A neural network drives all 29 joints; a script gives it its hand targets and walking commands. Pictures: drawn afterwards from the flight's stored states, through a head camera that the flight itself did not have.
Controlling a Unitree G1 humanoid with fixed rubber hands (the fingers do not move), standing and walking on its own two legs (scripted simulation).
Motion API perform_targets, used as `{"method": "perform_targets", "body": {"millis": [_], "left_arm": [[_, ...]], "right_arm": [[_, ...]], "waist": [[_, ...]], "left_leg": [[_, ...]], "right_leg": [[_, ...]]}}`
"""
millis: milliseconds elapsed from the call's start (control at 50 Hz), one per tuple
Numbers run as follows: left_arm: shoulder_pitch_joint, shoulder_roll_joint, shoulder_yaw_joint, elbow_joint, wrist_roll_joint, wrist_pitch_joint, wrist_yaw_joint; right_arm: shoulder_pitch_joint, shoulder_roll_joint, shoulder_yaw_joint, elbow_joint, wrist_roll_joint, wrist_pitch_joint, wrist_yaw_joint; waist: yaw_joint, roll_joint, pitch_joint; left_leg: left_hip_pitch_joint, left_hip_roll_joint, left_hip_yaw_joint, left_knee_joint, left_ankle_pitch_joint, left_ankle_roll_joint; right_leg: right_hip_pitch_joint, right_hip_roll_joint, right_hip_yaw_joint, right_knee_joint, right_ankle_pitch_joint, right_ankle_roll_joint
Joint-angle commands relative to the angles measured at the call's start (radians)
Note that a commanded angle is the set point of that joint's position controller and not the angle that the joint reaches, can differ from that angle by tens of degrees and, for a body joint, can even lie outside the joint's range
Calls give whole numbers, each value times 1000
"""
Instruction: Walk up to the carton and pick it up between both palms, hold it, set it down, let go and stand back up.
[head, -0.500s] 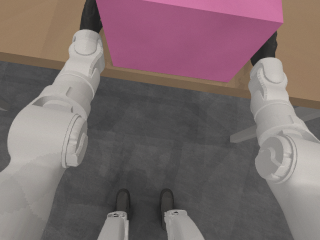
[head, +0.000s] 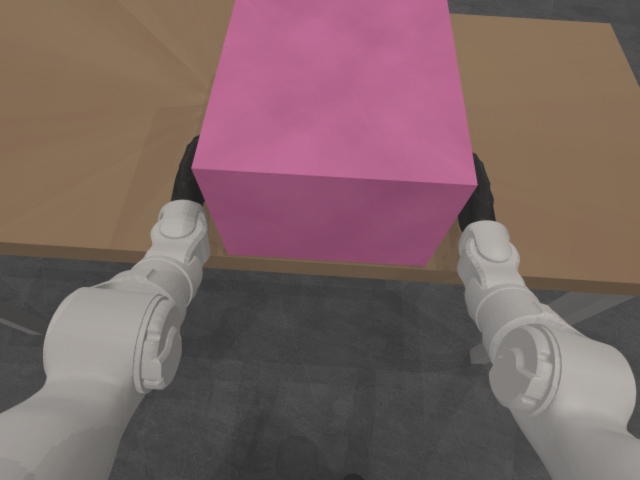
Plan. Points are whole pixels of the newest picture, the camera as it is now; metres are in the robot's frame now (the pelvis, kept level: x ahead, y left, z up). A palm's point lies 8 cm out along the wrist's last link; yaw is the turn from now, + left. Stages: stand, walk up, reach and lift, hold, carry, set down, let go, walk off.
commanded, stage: reach and lift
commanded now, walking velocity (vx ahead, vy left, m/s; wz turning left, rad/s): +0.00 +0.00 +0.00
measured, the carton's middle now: (334, 129) +0.55 -0.04 +0.06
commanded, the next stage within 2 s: none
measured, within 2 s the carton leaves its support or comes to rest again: leaves its support in 1.60 s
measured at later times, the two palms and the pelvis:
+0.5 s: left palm (191, 199) +0.48 +0.14 +0.03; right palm (473, 213) +0.45 -0.21 +0.02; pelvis -0.01 -0.01 +0.00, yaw +1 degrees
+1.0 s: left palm (192, 205) +0.47 +0.14 +0.02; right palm (473, 215) +0.45 -0.21 +0.02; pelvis -0.01 -0.01 -0.01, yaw +0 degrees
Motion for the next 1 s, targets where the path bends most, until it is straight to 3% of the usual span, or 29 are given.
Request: {"method": "perform_targets", "body": {"millis": [0, 80, 260, 660, 800, 980], "left_arm": [[-569, -539, -87, -126, 109, -31, -172], [-562, -519, -87, -117, 105, -28, -174], [-585, -512, -95, -111, 92, -20, -178], [-567, -535, -112, -107, 76, -27, -175], [-557, -575, -167, -166, 65, -55, -154], [-541, -571, -215, -191, 28, -51, -156]], "right_arm": [[-545, 451, 164, -5, -112, -29, 159], [-543, 451, 176, -30, -102, -15, 158], [-545, 463, 174, -34, -94, 4, 158], [-551, 480, 191, 14, -79, -19, 148], [-560, 484, 218, 73, -52, -84, 148], [-580, 462, 259, 104, -5, -99, 146]], "waist": [[-11, 0, -763], [-15, -15, -793], [-22, -11, -810], [-20, -3, -778], [10, 23, -821], [9, -12, -853]], "left_leg": [[500, 15, 33, 90, 629, -54], [364, -9, 43, 37, 477, -27], [309, -21, 52, 29, 377, -15], [325, -15, 37, 73, 436, -26], [400, 1, 25, 134, 574, -55], [285, -27, 24, 132, 476, -28]], "right_leg": [[365, -24, -82, 48, 757, 49], [502, -29, -69, 80, 782, 50], [528, -25, -65, 95, 733, 42], [481, -16, -73, 116, 753, 48], [379, 5, -86, 122, 741, 52], [466, 16, -63, 152, 766, 56]]}}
